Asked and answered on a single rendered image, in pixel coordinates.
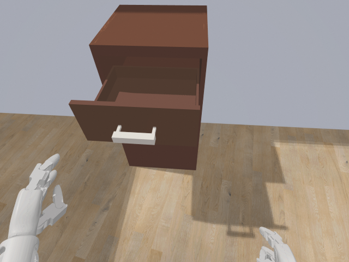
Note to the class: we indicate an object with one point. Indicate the robot right hand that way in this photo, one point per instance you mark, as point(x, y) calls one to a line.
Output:
point(281, 253)

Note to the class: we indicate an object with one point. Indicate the handle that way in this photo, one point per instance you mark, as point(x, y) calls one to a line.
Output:
point(134, 138)

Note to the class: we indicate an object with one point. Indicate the cabinet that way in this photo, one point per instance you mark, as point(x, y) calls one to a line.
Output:
point(155, 36)

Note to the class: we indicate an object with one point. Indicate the robot left hand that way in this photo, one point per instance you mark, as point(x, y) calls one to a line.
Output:
point(25, 219)

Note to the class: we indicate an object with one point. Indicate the robot left forearm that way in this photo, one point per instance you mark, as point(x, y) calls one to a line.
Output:
point(22, 248)

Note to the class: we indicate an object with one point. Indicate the drawer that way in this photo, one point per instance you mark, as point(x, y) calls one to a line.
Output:
point(139, 98)

